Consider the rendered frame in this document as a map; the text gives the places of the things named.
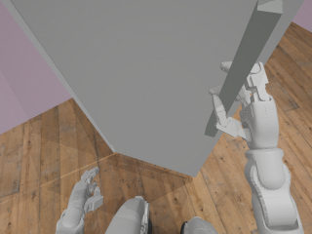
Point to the left robot shin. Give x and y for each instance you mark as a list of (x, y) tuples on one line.
[(143, 228)]

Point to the fridge door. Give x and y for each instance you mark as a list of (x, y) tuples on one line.
[(144, 68)]

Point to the right robot forearm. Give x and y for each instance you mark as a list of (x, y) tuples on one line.
[(274, 207)]

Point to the robot right hand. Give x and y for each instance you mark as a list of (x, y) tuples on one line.
[(259, 111)]

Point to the robot left hand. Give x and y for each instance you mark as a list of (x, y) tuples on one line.
[(82, 190)]

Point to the right robot thigh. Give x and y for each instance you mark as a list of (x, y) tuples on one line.
[(198, 226)]

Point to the handle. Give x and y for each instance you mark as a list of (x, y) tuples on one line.
[(266, 14)]

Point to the left robot forearm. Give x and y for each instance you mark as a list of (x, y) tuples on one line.
[(72, 221)]

